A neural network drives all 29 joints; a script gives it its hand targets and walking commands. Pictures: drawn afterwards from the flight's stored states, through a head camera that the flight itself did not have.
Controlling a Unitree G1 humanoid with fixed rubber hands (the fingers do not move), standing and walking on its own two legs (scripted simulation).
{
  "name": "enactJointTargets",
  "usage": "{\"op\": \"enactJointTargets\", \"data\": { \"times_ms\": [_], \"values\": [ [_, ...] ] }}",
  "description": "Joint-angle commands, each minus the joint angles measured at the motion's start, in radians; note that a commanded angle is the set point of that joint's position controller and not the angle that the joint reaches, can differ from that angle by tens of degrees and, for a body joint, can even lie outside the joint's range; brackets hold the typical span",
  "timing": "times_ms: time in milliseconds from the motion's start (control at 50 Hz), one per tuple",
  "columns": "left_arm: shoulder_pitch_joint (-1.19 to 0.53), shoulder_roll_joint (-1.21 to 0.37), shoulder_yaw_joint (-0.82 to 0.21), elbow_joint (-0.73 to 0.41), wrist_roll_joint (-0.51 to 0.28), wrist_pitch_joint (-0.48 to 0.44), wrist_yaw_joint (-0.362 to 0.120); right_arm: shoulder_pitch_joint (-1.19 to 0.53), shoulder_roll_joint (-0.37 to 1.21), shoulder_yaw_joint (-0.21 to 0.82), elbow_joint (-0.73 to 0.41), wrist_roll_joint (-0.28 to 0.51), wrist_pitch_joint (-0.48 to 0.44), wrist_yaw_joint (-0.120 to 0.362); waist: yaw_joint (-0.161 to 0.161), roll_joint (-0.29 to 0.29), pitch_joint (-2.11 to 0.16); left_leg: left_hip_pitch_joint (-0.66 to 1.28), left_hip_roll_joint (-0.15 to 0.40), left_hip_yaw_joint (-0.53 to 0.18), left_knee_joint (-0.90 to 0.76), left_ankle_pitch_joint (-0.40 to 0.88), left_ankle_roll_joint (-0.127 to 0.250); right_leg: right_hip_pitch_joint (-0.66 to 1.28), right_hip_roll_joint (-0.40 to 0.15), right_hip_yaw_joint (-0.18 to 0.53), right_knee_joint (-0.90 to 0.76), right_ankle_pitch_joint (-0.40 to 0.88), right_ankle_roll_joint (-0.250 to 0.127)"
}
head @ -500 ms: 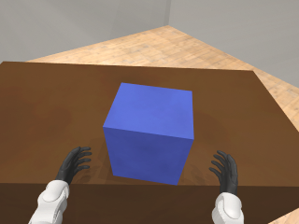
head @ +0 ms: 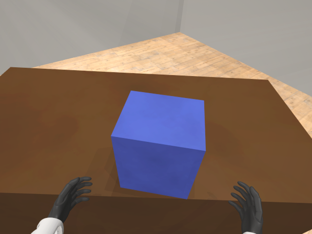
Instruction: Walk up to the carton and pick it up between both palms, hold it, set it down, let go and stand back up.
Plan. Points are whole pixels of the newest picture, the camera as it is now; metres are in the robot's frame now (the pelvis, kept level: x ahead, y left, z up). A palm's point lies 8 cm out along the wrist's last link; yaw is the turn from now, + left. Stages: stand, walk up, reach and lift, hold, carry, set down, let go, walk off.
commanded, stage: set down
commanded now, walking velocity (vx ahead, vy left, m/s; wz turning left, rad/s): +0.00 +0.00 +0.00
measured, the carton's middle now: (159, 146) +0.39 +0.01 +0.00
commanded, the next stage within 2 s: let go in 1.72 s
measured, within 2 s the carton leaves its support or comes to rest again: neither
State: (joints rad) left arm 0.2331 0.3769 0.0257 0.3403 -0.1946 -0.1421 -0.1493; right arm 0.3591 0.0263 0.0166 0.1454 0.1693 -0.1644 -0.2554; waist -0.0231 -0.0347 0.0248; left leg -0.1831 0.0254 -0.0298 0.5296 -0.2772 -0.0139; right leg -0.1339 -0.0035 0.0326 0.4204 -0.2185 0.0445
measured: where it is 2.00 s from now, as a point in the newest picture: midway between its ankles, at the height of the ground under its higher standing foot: outside the picture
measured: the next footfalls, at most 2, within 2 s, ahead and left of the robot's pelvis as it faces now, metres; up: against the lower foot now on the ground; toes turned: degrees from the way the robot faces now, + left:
none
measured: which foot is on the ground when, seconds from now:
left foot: down 0.00-1.00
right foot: down 0.00-1.00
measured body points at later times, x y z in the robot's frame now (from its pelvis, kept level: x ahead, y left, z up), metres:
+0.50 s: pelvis +0.02 +0.00 +0.00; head +0.01 +0.02 +0.45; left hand +0.21 +0.24 -0.03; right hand +0.19 -0.21 -0.01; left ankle +0.01 +0.12 -0.74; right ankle +0.01 -0.15 -0.74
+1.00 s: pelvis +0.02 +0.00 +0.00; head +0.01 +0.01 +0.45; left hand +0.22 +0.23 -0.04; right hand +0.18 -0.21 -0.04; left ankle +0.01 +0.12 -0.74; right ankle +0.01 -0.15 -0.74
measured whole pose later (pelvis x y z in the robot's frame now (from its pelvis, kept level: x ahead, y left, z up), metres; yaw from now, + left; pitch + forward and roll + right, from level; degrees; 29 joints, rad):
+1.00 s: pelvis +0.02 +0.00 +0.00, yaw +0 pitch -4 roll -1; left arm 0.25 0.28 0.03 0.36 -0.19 0.01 -0.10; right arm 0.34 -0.09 0.02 0.40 0.10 -0.22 -0.11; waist -0.02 -0.01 0.04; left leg -0.14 0.03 -0.03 0.50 -0.29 -0.01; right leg -0.10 0.00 0.03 0.41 -0.25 0.04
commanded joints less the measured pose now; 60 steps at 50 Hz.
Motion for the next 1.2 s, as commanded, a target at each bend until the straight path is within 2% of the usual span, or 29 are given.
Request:
{"op": "enactJointTargets", "data": {
  "times_ms": [0, 60, 100, 140, 160, 220, 240, 260, 280, 300, 340, 380, 440, 460, 540, 620, 640, 680, 700, 740, 760, 800, 840, 860, 1000, 1040, 1080, 1120, 1180],
  "values": [
    [-0.13, 0.151, -0.012, -0.201, -0.096, -0.052, -0.014, -0.037, -0.028, 0.082, -0.22, -0.02, -0.031, 0.013, 0.08, 0.116, 0.063, 0.009, -0.009, 0.057, -0.189, 0.008, -0.011, 0.049, -0.014, 0.002, -0.119, -0.051, -0.081],
    [-0.126, 0.15, 0.006, -0.235, -0.093, -0.05, -0.01, -0.028, -0.056, 0.07, -0.212, -0.022, -0.024, 0.027, 0.071, 0.122, 0.036, 0.0, 0.008, 0.045, -0.215, 0.02, -0.01, 0.095, 0.0, -0.008, -0.102, -0.014, -0.077],
    [-0.103, 0.128, -0.001, -0.218, -0.051, -0.046, 0.013, -0.054, -0.091, 0.053, -0.141, -0.029, -0.026, 0.052, 0.091, 0.204, 0.032, -0.026, 0.002, 0.046, -0.212, 0.027, -0.029, 0.076, 0.018, -0.015, -0.087, -0.037, -0.091],
    [-0.123, 0.14, -0.013, -0.222, -0.096, -0.064, 0.001, -0.048, -0.038, 0.047, -0.222, -0.023, -0.037, 0.039, 0.065, 0.116, 0.024, -0.066, 0.021, 0.051, -0.217, 0.007, -0.002, 0.117, 0.007, -0.01, -0.079, 0.009, -0.072],
    [-0.054, 0.106, -0.004, -0.175, -0.042, -0.04, 0.012, -0.015, -0.075, 0.037, -0.098, -0.047, -0.034, 0.062, 0.064, 0.157, 0.03, -0.039, 0.017, 0.041, -0.222, 0.071, -0.027, 0.114, 0.03, -0.03, -0.085, 0.019, -0.082],
    [-0.076, 0.09, -0.008, -0.181, -0.003, -0.022, 0.02, -0.045, -0.11, 0.022, -0.057, -0.042, -0.037, 0.075, 0.078, 0.202, 0.053, 0.004, 0.02, 0.035, -0.226, 0.063, -0.041, 0.093, 0.032, -0.033, -0.091, -0.012, -0.087],
    [-0.066, 0.079, -0.038, -0.194, -0.032, -0.021, 0.018, -0.053, -0.092, 0.0, -0.072, -0.043, -0.038, 0.073, 0.047, 0.186, 0.044, -0.024, 0.026, 0.018, -0.229, 0.02, -0.03, 0.114, 0.033, -0.036, -0.08, 0.014, -0.085],
    [-0.07, 0.122, -0.002, -0.213, -0.029, -0.028, 0.017, -0.047, -0.095, 0.013, -0.138, -0.039, -0.057, 0.068, 0.088, 0.16, 0.026, -0.056, 0.019, 0.047, -0.236, 0.071, -0.015, 0.155, 0.023, -0.027, -0.078, 0.054, -0.066],
    [-0.067, 0.094, -0.016, -0.184, -0.006, -0.018, 0.028, -0.053, -0.107, 0.018, -0.073, -0.042, -0.055, 0.077, 0.065, 0.153, 0.014, 0.023, -0.003, 0.047, -0.21, 0.142, -0.043, 0.106, 0.027, -0.035, -0.105, 0.029, -0.084],
    [-0.04, 0.133, 0.016, -0.224, -0.038, -0.039, 0.02, -0.017, -0.087, 0.035, -0.163, -0.04, -0.08, 0.068, 0.089, 0.095, -0.025, 0.021, -0.025, 0.081, -0.178, 0.204, -0.035, 0.096, 0.019, -0.029, -0.102, 0.082, -0.076],
    [-0.011, 0.063, -0.018, -0.167, 0.008, -0.004, 0.033, -0.038, -0.139, 0.01, -0.01, -0.046, -0.06, 0.095, 0.047, 0.162, 0.01, 0.075, -0.004, 0.043, -0.176, 0.231, -0.061, 0.039, 0.043, -0.047, -0.1, 0.067, -0.097],
    [0.008, 0.112, 0.021, -0.249, -0.014, -0.035, 0.019, 0.02, -0.095, 0.039, -0.151, -0.045, -0.098, 0.076, 0.077, 0.1, -0.01, 0.048, -0.02, 0.074, -0.162, 0.305, -0.043, 0.108, 0.025, -0.029, -0.094, 0.175, -0.07],
    [0.015, 0.09, 0.016, -0.214, 0.004, -0.026, 0.012, 0.019, -0.118, 0.036, -0.059, -0.044, -0.119, 0.088, 0.067, 0.126, 0.006, 0.118, -0.024, 0.072, -0.148, 0.374, -0.066, 0.05, 0.031, -0.025, -0.105, 0.187, -0.079],
    [0.025, 0.049, 0.02, -0.156, 0.045, 0.005, 0.024, 0.001, -0.146, 0.017, 0.044, -0.066, -0.104, 0.107, 0.071, 0.156, 0.047, 0.132, -0.019, 0.057, -0.163, 0.34, -0.071, 0.039, 0.042, -0.043, -0.116, 0.141, -0.086],
    [0.012, 0.089, 0.017, -0.25, 0.015, -0.013, 0.024, 0.024, -0.111, 0.02, -0.082, -0.045, -0.129, 0.097, 0.072, 0.133, 0.02, 0.105, -0.028, 0.07, -0.177, 0.298, -0.059, 0.056, 0.022, -0.035, -0.121, 0.126, -0.08],
    [-0.028, 0.063, -0.01, -0.191, 0.04, 0.015, 0.045, -0.092, -0.141, -0.033, 0.056, -0.074, -0.117, 0.134, 0.067, 0.176, 0.038, 0.065, -0.004, 0.05, -0.196, 0.237, -0.063, 0.041, 0.039, -0.031, -0.1, 0.053, -0.092],
    [-0.001, 0.068, 0.019, -0.174, 0.032, 0.01, 0.042, -0.047, -0.124, -0.032, -0.026, -0.092, -0.135, 0.113, 0.074, 0.108, 0.028, 0.048, -0.013, 0.072, -0.202, 0.216, -0.049, 0.068, 0.031, -0.034, -0.107, 0.072, -0.081],
    [0.002, 0.054, 0.007, -0.102, 0.059, 0.039, 0.047, -0.046, -0.148, -0.034, 0.102, -0.084, -0.118, 0.129, 0.073, 0.155, 0.085, 0.044, -0.012, 0.066, -0.204, 0.181, -0.055, 0.066, 0.028, -0.032, -0.111, 0.055, -0.096],
    [-0.022, 0.074, 0.008, -0.173, 0.037, 0.025, 0.043, -0.066, -0.133, -0.02, 0.041, -0.075, -0.126, 0.124, 0.069, 0.104, 0.049, 0.038, -0.02, 0.068, -0.193, 0.177, -0.043, 0.071, 0.024, -0.027, -0.108, 0.073, -0.081],
    [-0.061, 0.018, -0.023, -0.058, 0.086, 0.072, 0.063, -0.162, -0.207, -0.053, 0.128, -0.112, -0.096, 0.155, 0.072, 0.147, 0.089, 0.024, -0.002, 0.06, -0.232, 0.104, -0.054, 0.063, 0.045, -0.044, -0.105, -0.035, -0.102],
    [-0.092, 0.053, -0.018, -0.116, 0.051, 0.068, 0.058, -0.142, -0.167, -0.035, 0.04, -0.095, -0.114, 0.138, 0.055, 0.083, 0.04, 0.026, -0.016, 0.078, -0.223, 0.109, -0.034, 0.084, 0.027, -0.027, -0.109, 0.022, -0.087],
    [-0.083, 0.081, 0.003, -0.154, 0.037, 0.051, 0.066, -0.113, -0.153, -0.03, 0.003, -0.089, -0.127, 0.136, 0.066, 0.102, 0.028, 0.036, -0.018, 0.081, -0.202, 0.185, -0.039, 0.1, 0.022, -0.032, -0.084, 0.1, -0.084],
    [-0.051, 0.007, -0.005, -0.045, 0.106, 0.094, 0.066, -0.103, -0.211, -0.044, 0.134, -0.095, -0.1, 0.157, 0.083, 0.162, 0.086, 0.034, -0.013, 0.079, -0.224, 0.175, -0.052, 0.073, 0.034, -0.044, -0.093, 0.053, -0.085],
    [-0.081, 0.006, -0.013, -0.047, 0.103, 0.117, 0.071, -0.148, -0.211, -0.062, 0.182, -0.103, -0.087, 0.164, 0.055, 0.171, 0.113, 0.021, 0.002, 0.054, -0.234, 0.104, -0.056, 0.047, 0.046, -0.046, -0.086, -0.004, -0.095],
    [-0.061, 0.011, -0.001, -0.06, 0.1, 0.135, 0.074, -0.135, -0.203, -0.043, 0.148, -0.118, -0.095, 0.171, 0.065, 0.076, 0.059, 0.091, -0.02, 0.082, -0.196, 0.223, -0.048, 0.051, 0.046, -0.047, -0.097, 0.103, -0.08],
    [-0.05, -0.018, 0.01, -0.069, 0.155, 0.152, 0.085, -0.134, -0.241, -0.058, 0.221, -0.124, -0.092, 0.19, 0.07, 0.151, 0.057, 0.139, -0.019, 0.077, -0.216, 0.285, -0.068, 0.049, 0.066, -0.063, -0.103, 0.096, -0.074],
    [-0.028, 0.029, 0.023, -0.11, 0.119, 0.132, 0.081, -0.07, -0.197, -0.026, 0.104, -0.103, -0.109, 0.171, 0.061, 0.095, -0.006, 0.134, -0.028, 0.091, -0.178, 0.298, -0.059, 0.089, 0.045, -0.049, -0.101, 0.159, -0.071],
    [-0.021, 0.049, 0.048, -0.155, 0.116, 0.111, 0.08, -0.038, -0.164, -0.005, 0.112, -0.093, -0.127, 0.165, 0.089, 0.08, 0.016, 0.167, -0.048, 0.107, -0.172, 0.363, -0.059, 0.065, 0.03, -0.04, -0.117, 0.209, -0.059],
    [-0.031, -0.006, 0.02, -0.055, 0.146, 0.149, 0.082, -0.112, -0.247, -0.066, 0.237, -0.123, -0.107, 0.188, 0.068, 0.127, 0.034, 0.167, -0.021, 0.087, -0.197, 0.337, -0.063, 0.053, 0.048, -0.058, -0.115, 0.177, -0.075]
  ]
}}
